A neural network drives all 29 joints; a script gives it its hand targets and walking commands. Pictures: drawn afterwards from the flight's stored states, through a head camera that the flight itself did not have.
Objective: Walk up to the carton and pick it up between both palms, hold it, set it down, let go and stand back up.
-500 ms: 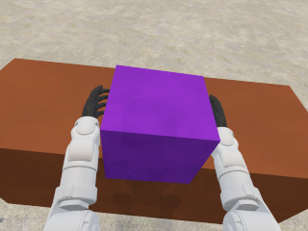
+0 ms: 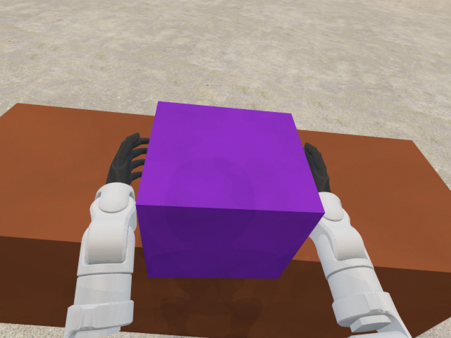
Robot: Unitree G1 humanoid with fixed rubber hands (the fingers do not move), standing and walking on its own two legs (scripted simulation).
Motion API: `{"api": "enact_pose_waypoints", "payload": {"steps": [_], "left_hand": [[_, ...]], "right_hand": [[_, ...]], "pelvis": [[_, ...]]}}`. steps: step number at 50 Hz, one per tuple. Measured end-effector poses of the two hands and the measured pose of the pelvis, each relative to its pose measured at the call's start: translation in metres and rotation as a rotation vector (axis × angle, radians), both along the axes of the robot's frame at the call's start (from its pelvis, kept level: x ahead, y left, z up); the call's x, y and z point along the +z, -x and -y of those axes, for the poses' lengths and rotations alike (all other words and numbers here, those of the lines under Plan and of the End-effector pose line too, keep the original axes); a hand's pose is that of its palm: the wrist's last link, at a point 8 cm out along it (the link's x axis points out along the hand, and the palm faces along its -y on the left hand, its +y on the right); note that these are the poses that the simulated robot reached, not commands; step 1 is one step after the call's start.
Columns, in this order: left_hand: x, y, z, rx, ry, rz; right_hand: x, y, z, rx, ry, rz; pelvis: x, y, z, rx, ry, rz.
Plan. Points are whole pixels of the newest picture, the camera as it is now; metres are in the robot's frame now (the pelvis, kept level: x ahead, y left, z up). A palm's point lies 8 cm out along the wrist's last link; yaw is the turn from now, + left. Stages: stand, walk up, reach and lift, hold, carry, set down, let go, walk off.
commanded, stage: reach and lift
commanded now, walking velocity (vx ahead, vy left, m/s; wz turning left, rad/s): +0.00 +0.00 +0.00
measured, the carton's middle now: (220, 194) +0.35 -0.01 +0.11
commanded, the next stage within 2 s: hold in 0.60 s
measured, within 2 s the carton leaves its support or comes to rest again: neither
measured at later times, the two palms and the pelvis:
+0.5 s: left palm (129, 175) +0.36 +0.14 +0.16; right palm (323, 185) +0.34 -0.19 +0.14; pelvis +0.00 -0.01 +0.00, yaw -1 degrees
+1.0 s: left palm (120, 170) +0.35 +0.15 +0.17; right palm (321, 176) +0.34 -0.18 +0.16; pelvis -0.01 -0.01 +0.00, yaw +0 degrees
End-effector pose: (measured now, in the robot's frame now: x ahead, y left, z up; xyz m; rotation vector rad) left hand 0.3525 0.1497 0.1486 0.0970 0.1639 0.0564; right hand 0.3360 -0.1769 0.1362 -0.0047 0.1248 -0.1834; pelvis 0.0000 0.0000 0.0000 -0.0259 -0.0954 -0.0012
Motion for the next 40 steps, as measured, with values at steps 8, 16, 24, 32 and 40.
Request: {"api": "enact_pose_waypoints", "payload": {"steps": [8,16,24,32,40], "left_hand": [[-0.003,-0.006,0.006,-0.006,0.003,-0.034],[0.001,-0.005,0.014,-0.017,0.01,-0.013],[0.007,-0.005,0.013,-0.006,0.011,-0.016],[0.016,0.003,0.005,0.007,0.015,-0.001],[0.016,0.003,-0.002,0.016,0.024,-0.014]], "right_hand": [[-0.005,-0.002,0.005,-0.007,0.003,-0.034],[-0.001,0.001,0.013,-0.016,0.015,-0.013],[0.004,-0.002,0.013,-0.005,0.011,-0.017],[0.012,0.0,0.006,0.01,-0.003,0.0],[0.015,-0.004,-0.001,0.019,0.004,-0.014]], "pelvis": [[0.0,0.004,0.0,-0.004,-0.002,-0.009],[0.001,0.001,0.005,-0.014,-0.005,-0.013],[0.001,0.0,0.009,-0.013,-0.006,0.0],[0.0,0.0,0.011,0.0,-0.006,0.02],[0.0,0.006,0.011,0.007,-0.005,0.022]]}}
